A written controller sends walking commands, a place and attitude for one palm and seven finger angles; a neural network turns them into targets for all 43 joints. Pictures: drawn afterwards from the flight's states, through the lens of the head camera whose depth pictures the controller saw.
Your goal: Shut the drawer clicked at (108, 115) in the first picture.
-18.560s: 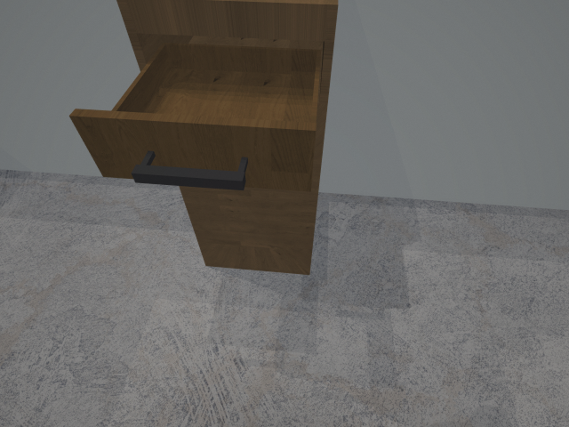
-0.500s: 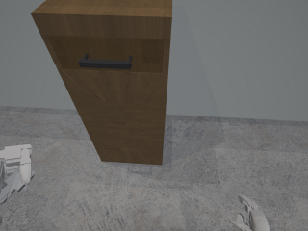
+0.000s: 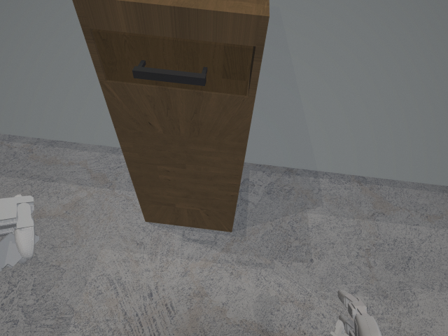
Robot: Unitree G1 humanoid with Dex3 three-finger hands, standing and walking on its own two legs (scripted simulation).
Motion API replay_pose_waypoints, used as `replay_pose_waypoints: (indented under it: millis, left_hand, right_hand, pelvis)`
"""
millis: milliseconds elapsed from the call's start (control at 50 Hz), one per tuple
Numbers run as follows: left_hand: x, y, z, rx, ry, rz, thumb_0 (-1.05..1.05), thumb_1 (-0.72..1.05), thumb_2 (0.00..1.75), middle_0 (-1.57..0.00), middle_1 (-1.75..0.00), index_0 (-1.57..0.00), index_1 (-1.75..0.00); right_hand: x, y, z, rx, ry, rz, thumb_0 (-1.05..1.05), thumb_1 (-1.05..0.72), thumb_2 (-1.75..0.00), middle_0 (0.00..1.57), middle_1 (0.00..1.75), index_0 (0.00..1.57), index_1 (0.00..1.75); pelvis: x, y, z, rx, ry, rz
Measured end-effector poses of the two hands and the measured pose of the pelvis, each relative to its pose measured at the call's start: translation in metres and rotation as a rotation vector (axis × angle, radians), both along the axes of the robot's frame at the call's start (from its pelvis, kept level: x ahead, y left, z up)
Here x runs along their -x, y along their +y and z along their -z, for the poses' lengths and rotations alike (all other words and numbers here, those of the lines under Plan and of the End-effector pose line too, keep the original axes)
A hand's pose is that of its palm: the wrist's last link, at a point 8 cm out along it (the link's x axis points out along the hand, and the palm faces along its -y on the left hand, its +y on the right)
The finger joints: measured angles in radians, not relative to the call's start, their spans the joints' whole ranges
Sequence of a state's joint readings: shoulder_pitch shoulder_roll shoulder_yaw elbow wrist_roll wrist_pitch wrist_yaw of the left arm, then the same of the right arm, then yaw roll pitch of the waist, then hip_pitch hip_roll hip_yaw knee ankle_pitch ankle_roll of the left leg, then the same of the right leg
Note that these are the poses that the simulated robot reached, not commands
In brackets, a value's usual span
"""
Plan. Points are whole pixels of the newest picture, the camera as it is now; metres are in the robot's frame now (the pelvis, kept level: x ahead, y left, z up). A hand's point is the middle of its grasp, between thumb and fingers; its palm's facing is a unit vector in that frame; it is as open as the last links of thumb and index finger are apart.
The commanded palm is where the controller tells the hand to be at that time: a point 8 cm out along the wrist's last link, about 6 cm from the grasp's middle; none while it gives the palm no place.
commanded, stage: step back with the hand held close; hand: left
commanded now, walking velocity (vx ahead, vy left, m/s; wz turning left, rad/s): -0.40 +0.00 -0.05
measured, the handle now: (171, 71) +0.68 +0.17 +0.11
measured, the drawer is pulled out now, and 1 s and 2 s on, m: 0.00 0.00 0.00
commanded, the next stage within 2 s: stop stepping back and stand still in 0.50 s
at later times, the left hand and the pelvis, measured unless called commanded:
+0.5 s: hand out of the picture +0.10 +0.25 +0.18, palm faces +0.38 -0.81 -0.44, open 3.2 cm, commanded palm +0.03 +0.28 +0.19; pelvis -0.10 +0.00 +0.01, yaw +0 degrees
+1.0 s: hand out of the picture +0.00 +0.21 +0.16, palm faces +0.33 -0.85 -0.40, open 3.2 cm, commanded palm -0.05 +0.25 +0.19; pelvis -0.20 -0.02 +0.01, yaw -3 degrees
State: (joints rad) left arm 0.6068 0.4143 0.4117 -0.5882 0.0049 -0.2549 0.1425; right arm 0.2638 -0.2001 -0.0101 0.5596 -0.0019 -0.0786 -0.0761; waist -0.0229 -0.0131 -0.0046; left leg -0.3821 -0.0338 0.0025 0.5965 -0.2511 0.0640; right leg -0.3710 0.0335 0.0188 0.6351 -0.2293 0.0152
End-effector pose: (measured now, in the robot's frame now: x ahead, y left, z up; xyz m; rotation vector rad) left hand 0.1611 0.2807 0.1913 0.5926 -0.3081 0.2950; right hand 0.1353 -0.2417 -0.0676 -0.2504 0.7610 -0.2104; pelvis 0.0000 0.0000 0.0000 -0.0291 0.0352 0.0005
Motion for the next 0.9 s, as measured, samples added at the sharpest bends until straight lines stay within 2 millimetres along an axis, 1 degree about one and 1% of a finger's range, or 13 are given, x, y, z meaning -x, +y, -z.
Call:
replay_pose_waypoints:
  millis: [60,160,220,260,380,480,540,640,680,720,760,820,900]
  left_hand:
    - [0.007,-0.002,0.001,0.0,0.001,-0.003,0.01,0.89,0.9,-1.41,-1.6,-1.4,-1.6]
    - [0.019,-0.019,0.008,0.023,0.033,0.043,0.01,0.89,0.9,-1.41,-1.6,-1.4,-1.6]
    - [0.031,-0.028,0.007,0.023,0.034,0.077,0.01,0.89,0.9,-1.41,-1.6,-1.4,-1.6]
    - [0.041,-0.028,0.004,0.027,0.019,0.088,0.01,0.89,0.9,-1.41,-1.6,-1.4,-1.6]
    - [0.073,-0.005,0.003,0.033,-0.036,0.047,0.01,0.89,0.9,-1.41,-1.6,-1.4,-1.59]
    - [0.099,0.008,0.001,0.047,-0.022,-0.014,0.01,0.89,0.9,-1.41,-1.6,-1.4,-1.6]
    - [0.114,0.002,-0.003,0.085,-0.03,-0.01,0.01,0.89,0.9,-1.41,-1.6,-1.4,-1.6]
    - [0.127,-0.026,-0.003,0.109,-0.018,0.07,0.01,0.89,0.9,-1.41,-1.6,-1.4,-1.6]
    - [0.135,-0.04,-0.002,0.067,-0.004,0.114,0.01,0.89,0.9,-1.41,-1.6,-1.4,-1.6]
    - [0.144,-0.05,-0.003,0.048,0.028,0.148,0.01,0.89,0.9,-1.41,-1.6,-1.4,-1.6]
    - [0.155,-0.054,-0.006,0.036,0.057,0.154,0.01,0.89,0.9,-1.41,-1.6,-1.4,-1.6]
    - [0.169,-0.049,-0.009,0.034,0.06,0.117,0.01,0.89,0.9,-1.41,-1.6,-1.4,-1.59]
    - [0.182,-0.036,0.0,0.079,0.028,0.05,0.01,0.89,0.9,-1.41,-1.6,-1.4,-1.6]
  right_hand:
    - [-0.001,0.0,0.002,-0.005,0.001,-0.027,0.02,-0.9,-0.9,0.21,0.3,0.2,0.3]
    - [-0.005,-0.002,0.002,-0.023,-0.035,-0.053,0.02,-0.9,-0.9,0.21,0.3,0.2,0.3]
    - [-0.001,-0.005,-0.002,-0.031,-0.066,-0.041,0.02,-0.9,-0.9,0.21,0.3,0.2,0.3]
    - [0.007,-0.007,-0.006,-0.027,-0.071,-0.027,0.02,-0.9,-0.9,0.21,0.3,0.2,0.3]
    - [0.043,-0.007,-0.009,0.031,-0.028,-0.007,0.01,-0.9,-0.9,0.2,0.3,0.2,0.3]
    - [0.076,0.005,-0.011,0.016,-0.023,-0.018,0.01,-0.9,-0.9,0.2,0.3,0.2,0.3]
    - [0.095,0.012,-0.011,-0.011,-0.02,-0.038,0.02,-0.9,-0.9,0.2,0.3,0.2,0.3]
    - [0.124,0.014,-0.005,-0.059,-0.036,-0.063,0.01,-0.9,-0.9,0.21,0.3,0.2,0.3]
    - [0.136,0.009,0.0,-0.081,-0.055,-0.058,0.01,-0.9,-0.9,0.21,0.3,0.2,0.3]
    - [0.151,0.001,0.003,-0.091,-0.049,-0.038,0.01,-0.9,-0.9,0.21,0.3,0.21,0.3]
    - [0.169,-0.009,0.003,-0.092,-0.028,0.0,0.01,-0.9,-0.9,0.21,0.3,0.21,0.3]
    - [0.194,-0.026,-0.001,-0.068,-0.007,0.06,0.02,-0.9,-0.9,0.21,0.3,0.21,0.3]
    - [0.216,-0.047,0.002,0.003,0.0,0.098,0.02,-0.9,-0.9,0.21,0.3,0.2,0.3]
  pelvis:
    - [0.007,-0.004,0.001,-0.009,0.006,0.012]
    - [0.028,-0.011,0.004,-0.017,-0.002,0.025]
    - [0.041,-0.013,0.005,-0.01,-0.004,0.02]
    - [0.049,-0.012,0.005,-0.007,-0.002,0.011]
    - [0.073,-0.002,0.006,-0.006,0.008,-0.017]
    - [0.093,0.0,-0.004,0.024,0.014,-0.013]
    - [0.106,-0.003,-0.009,0.03,0.029,0.017]
    - [0.14,-0.014,-0.009,0.018,0.041,0.059]
    - [0.157,-0.022,-0.003,-0.009,0.04,0.075]
    - [0.171,-0.026,-0.003,0.001,0.027,0.084]
    - [0.178,-0.028,-0.006,-0.011,0.018,0.094]
    - [0.18,-0.03,-0.01,-0.035,0.011,0.1]
    - [0.182,-0.024,-0.004,-0.014,-0.001,0.058]
